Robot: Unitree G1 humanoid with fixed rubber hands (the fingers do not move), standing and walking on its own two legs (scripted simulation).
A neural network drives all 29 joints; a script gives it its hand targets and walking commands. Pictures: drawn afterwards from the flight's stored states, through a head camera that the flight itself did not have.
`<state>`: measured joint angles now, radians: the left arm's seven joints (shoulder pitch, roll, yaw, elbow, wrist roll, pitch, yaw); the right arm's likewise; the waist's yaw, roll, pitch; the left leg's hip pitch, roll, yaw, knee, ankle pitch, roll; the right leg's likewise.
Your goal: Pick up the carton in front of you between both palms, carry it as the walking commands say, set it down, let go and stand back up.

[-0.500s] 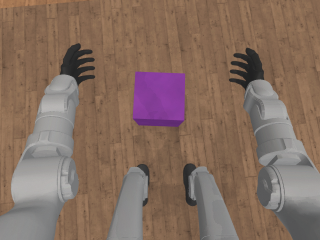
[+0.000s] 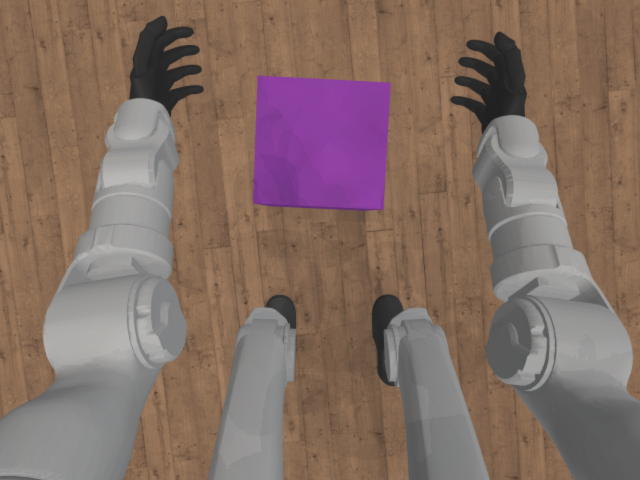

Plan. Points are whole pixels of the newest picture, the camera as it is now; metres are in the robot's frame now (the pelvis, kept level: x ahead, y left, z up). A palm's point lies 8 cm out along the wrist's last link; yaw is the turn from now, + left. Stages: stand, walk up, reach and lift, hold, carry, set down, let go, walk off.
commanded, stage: reach and lift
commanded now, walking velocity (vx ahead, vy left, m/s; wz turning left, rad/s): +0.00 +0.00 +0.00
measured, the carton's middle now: (320, 155) +0.50 +0.03 -0.46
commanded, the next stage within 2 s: none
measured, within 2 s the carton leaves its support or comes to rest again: leaves its support in 1.46 s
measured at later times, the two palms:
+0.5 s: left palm (211, 144) +0.50 +0.21 -0.36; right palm (436, 151) +0.50 -0.16 -0.36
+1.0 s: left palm (226, 144) +0.50 +0.20 -0.39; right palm (425, 149) +0.50 -0.15 -0.39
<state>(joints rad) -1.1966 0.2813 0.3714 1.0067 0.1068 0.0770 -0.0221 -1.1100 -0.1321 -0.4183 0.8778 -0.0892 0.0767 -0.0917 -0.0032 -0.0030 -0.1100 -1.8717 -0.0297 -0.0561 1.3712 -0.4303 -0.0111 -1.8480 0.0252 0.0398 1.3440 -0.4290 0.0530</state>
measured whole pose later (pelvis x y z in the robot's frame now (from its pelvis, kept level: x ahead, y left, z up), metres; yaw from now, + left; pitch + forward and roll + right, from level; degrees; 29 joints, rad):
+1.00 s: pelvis -0.05 -0.01 -0.22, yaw +0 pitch +38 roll -2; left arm -1.54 0.43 0.06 1.22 -0.20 0.05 0.06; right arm -1.48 -0.28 -0.14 1.12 0.19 0.06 -0.15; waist 0.01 -0.03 0.37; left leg -2.28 -0.02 -0.05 2.21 -0.59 -0.03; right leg -2.26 0.06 0.03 2.19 -0.59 0.07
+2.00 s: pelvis -0.06 -0.02 -0.11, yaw +2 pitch +43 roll -1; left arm -1.19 0.09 0.47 0.81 0.25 0.38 0.01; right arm -1.15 0.02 -0.56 0.72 -0.24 0.36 -0.09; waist 0.01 -0.03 -0.11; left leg -2.09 -0.10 -0.10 1.80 -0.46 -0.07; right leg -2.07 0.13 0.09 1.80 -0.48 0.08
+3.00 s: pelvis +0.04 -0.02 +0.15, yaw +3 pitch +16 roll +0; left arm -0.39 -0.11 0.32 0.54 0.22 0.38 0.02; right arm -0.38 0.16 -0.34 0.53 -0.21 0.35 -0.05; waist 0.00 -0.01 -0.17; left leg -0.73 -0.06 -0.14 0.79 -0.33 -0.03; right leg -0.72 0.07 0.14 0.80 -0.35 0.02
